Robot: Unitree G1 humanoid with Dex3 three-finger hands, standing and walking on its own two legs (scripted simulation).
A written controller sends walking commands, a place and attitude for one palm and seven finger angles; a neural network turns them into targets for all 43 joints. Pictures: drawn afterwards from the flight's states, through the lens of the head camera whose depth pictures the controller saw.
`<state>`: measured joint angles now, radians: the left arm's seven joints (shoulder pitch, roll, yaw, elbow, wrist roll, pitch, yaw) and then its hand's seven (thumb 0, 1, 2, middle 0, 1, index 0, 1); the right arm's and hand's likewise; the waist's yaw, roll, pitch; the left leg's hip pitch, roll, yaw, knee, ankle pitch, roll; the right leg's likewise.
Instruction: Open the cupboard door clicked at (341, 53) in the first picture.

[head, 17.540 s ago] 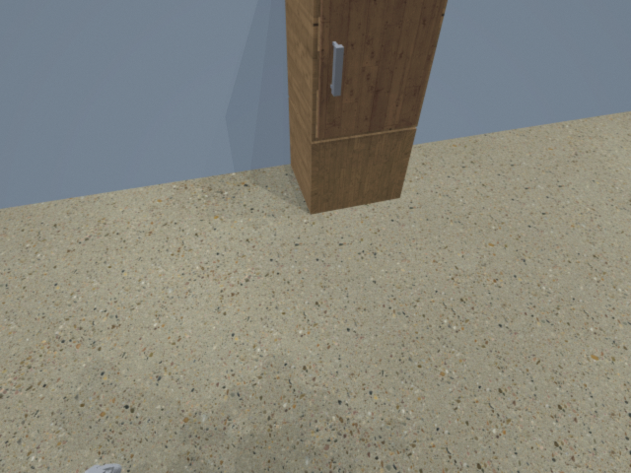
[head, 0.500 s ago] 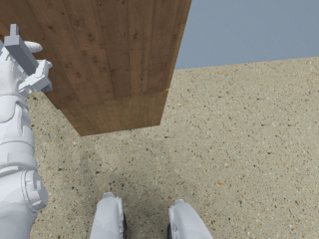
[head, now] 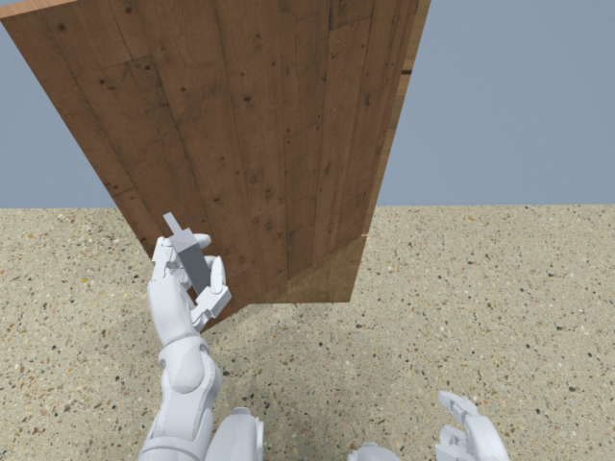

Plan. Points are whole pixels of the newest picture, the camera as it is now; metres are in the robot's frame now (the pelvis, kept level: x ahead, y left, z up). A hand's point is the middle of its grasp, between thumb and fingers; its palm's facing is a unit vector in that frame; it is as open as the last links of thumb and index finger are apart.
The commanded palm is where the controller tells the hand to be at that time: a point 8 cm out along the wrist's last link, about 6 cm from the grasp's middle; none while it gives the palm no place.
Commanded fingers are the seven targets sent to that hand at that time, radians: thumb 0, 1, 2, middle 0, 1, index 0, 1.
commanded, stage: pull the door open along its arc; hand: left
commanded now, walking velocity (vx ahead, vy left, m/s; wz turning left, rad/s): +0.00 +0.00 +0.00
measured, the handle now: (191, 262) +0.37 +0.18 +0.03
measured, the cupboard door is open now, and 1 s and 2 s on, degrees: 34 41 44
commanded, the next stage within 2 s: open thumb and fingers to let go in 0.10 s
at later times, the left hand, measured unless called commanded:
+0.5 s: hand (245, 308) +0.30 +0.10 +0.03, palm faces +0.47 -0.88 -0.01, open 8.1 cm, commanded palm +0.25 +0.13 +0.03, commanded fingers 0.00 -0.22 0.42 -0.32 -1.23 -0.32 -1.23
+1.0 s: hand (243, 311) +0.30 +0.10 +0.03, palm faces +0.41 -0.91 +0.00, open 14.3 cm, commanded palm +0.25 +0.13 +0.03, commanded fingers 0.00 -0.50 0.30 -0.15 -0.30 -0.15 -0.30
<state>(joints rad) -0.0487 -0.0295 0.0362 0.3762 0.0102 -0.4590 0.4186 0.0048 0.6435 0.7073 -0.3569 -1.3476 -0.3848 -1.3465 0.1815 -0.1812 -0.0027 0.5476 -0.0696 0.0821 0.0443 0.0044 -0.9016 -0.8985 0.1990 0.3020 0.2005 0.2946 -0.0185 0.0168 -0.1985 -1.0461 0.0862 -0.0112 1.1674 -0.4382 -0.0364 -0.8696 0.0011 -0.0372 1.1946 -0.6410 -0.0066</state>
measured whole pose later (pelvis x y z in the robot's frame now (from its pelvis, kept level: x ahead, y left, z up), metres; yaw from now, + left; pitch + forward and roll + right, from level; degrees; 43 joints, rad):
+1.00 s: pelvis -0.01 -0.01 -0.01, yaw +2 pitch +17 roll -1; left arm 0.03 -0.08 -0.13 0.35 0.09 -0.49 0.54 -0.01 -0.49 0.31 -0.38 -0.83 -0.36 -0.84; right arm 0.17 -0.19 -0.01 0.60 -0.09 0.03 0.01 0.01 -0.90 -0.90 0.20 0.30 0.20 0.29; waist 0.01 0.03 -0.20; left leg -1.06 0.06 -0.05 1.18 -0.43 -0.05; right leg -0.87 -0.02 -0.07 1.23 -0.66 -0.02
